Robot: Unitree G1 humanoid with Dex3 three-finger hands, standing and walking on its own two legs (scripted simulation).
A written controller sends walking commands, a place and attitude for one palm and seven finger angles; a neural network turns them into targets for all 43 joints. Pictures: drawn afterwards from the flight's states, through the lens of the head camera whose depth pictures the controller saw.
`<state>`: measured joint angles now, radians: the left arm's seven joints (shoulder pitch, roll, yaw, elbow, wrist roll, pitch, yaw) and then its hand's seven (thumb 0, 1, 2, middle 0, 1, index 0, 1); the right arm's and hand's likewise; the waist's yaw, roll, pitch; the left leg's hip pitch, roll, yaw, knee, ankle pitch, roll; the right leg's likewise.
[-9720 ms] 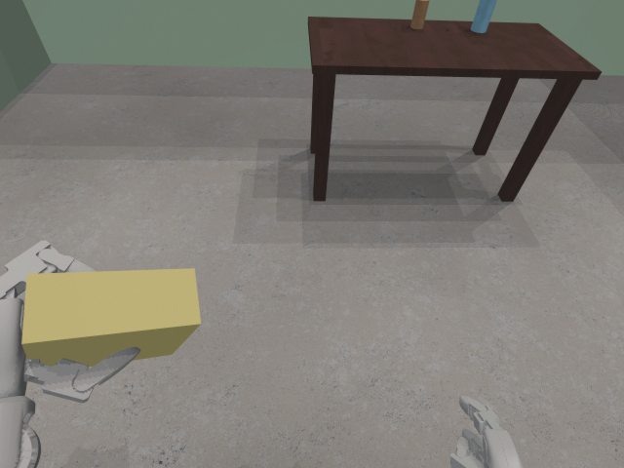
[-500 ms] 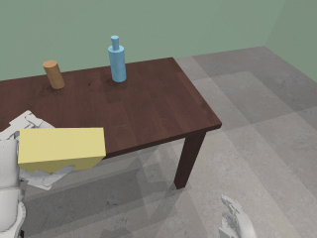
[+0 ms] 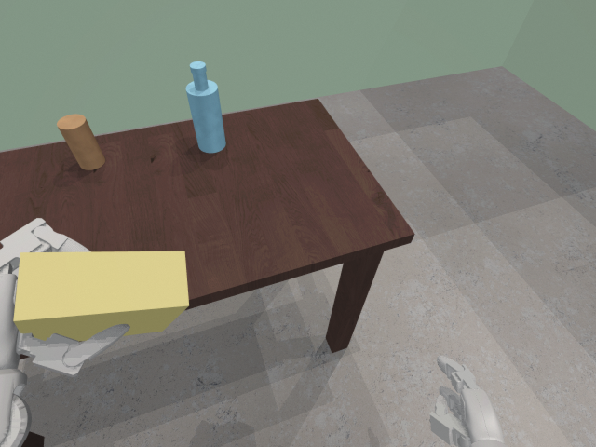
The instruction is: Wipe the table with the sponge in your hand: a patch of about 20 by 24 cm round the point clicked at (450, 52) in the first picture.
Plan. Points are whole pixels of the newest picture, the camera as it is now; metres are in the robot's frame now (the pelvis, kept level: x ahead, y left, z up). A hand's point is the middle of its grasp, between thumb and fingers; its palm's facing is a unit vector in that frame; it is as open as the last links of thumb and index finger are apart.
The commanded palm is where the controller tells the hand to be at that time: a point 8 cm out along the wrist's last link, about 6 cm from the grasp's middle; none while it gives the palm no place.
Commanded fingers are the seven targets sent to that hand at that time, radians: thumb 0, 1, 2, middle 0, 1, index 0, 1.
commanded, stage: look again from close up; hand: left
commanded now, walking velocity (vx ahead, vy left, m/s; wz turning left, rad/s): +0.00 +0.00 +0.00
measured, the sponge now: (130, 298) +0.23 +0.20 +0.13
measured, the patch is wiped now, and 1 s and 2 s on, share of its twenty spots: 0.00 0.00 0.00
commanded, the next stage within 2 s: shuffle to correct the standing spot in 0.38 s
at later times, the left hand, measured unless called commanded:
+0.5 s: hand (61, 314) +0.20 +0.25 +0.15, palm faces +0.37 -0.85 -0.38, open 9.7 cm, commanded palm +0.14 +0.28 +0.17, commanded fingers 0.00 0.10 1.30 -1.20 -1.60 -1.20 -1.60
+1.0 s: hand (56, 280) +0.24 +0.27 +0.15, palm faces +0.40 -0.83 -0.38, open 9.7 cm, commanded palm +0.18 +0.31 +0.17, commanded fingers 0.00 0.10 1.30 -1.20 -1.60 -1.20 -1.60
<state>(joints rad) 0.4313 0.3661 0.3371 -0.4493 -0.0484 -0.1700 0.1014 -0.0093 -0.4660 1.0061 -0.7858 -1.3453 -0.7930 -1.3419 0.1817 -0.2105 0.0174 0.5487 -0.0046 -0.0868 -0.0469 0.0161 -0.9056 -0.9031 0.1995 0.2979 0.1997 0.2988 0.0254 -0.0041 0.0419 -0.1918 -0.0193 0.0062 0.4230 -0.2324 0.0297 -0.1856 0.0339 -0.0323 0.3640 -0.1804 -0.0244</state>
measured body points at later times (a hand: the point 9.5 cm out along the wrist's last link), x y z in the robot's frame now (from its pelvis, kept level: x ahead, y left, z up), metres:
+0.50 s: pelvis -0.01 +0.00 +0.00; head +0.00 +0.01 +0.45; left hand +0.18 +0.29 +0.17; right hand +0.16 -0.22 -0.07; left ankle -0.01 +0.09 -0.74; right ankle +0.01 -0.10 -0.74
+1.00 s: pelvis +0.03 +0.03 -0.02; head +0.04 +0.04 +0.43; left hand +0.21 +0.31 +0.17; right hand +0.20 -0.20 -0.10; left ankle +0.00 +0.10 -0.74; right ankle +0.01 -0.10 -0.74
